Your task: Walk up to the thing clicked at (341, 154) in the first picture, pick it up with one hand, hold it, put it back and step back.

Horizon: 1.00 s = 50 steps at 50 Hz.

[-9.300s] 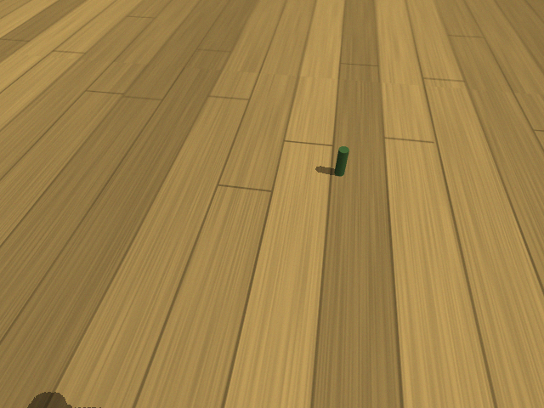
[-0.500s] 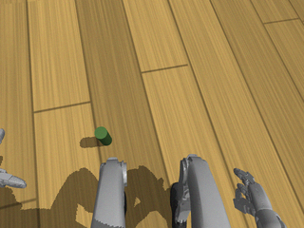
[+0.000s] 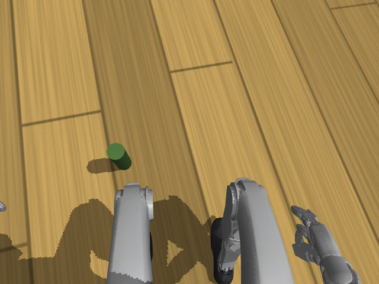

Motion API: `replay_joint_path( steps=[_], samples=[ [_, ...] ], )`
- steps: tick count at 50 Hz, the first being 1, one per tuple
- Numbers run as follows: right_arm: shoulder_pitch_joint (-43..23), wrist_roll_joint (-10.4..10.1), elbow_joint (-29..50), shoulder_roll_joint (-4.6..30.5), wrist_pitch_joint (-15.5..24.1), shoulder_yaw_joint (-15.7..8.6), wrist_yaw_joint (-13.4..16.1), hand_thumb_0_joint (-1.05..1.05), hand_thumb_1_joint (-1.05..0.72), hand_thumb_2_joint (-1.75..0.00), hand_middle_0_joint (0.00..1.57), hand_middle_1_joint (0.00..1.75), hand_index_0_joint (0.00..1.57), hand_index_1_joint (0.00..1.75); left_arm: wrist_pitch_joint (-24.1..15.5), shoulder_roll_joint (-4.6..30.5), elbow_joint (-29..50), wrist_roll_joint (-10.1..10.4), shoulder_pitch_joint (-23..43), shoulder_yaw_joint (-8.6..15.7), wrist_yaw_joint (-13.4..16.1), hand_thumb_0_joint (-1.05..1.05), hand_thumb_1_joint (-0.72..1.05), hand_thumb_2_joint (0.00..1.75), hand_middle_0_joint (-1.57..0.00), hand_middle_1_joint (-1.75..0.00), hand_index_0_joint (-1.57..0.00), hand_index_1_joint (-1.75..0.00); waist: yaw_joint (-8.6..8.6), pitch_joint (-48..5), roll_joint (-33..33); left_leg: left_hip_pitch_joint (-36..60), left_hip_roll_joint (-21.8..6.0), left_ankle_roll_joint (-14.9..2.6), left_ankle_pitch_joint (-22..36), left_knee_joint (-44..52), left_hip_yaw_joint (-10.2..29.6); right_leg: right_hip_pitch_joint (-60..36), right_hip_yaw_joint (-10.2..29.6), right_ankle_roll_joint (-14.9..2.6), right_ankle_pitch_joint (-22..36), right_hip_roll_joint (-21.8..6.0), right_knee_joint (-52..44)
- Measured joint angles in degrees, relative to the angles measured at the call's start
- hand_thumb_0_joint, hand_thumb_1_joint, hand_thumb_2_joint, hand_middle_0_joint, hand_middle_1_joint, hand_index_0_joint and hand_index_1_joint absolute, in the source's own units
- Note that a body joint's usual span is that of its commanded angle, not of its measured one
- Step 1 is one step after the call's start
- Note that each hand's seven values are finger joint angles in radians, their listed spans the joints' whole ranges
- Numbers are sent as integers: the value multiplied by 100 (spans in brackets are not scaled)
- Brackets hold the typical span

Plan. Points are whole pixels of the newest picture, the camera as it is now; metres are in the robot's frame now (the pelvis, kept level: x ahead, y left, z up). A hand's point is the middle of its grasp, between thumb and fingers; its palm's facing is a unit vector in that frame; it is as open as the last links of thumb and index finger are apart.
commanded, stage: go down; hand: left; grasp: from the side
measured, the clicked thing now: (120, 157) +0.43 +0.21 -0.36
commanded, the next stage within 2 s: approach in 1.04 s
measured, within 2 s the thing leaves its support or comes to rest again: neither
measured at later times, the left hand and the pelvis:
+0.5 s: hand out of the picture +0.35 +0.39 -0.05, palm faces +0.12 -0.98 -0.17, open 17.3 cm; pelvis -0.01 +0.00 -0.03, yaw -1 degrees
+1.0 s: hand out of the picture +0.35 +0.40 -0.06, palm faces +0.12 -0.98 -0.15, open 17.4 cm; pelvis -0.01 +0.01 -0.05, yaw -1 degrees
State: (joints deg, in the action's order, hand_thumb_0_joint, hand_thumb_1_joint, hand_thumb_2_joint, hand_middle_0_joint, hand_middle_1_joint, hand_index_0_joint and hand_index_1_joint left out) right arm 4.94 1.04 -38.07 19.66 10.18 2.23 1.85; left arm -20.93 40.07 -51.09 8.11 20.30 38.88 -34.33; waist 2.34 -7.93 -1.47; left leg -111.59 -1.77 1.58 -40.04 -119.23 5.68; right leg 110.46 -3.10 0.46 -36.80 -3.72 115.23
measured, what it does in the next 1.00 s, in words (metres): lowers itself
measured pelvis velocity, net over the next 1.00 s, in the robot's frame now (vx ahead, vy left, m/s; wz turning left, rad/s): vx -0.01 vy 0.01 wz -0.02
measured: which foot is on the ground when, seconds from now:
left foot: down 0.00-1.00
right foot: down 0.00-1.00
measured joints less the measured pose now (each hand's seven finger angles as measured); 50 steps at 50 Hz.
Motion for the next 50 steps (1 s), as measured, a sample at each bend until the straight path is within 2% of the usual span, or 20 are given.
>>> replay_joint_path(
  steps=[16, 50],
  samples=[
    [45, 12, 13, 46, 15, 109, -49, 1, -91, -90, 20, 30, 21, 30, 40, 270, -147, 51, 297, 146, -230, -1, -50, 12, -5, -11, -4, -12, 56, 62, 2, -415, 31, -17, 4, -454, 51, 382, 2, 25, 23, -1, 405],
    [45, 56, -4, 124, -14, 190, -145, 1, -91, -90, 20, 30, 21, 30, -84, 501, -367, 135, 619, 389, -472, -1, -53, 11, -4, -9, -3, -10, 141, 205, -46, -874, 83, -57, 24, -992, 84, 800, 36, 75, 50, -3, 894]
  ],
)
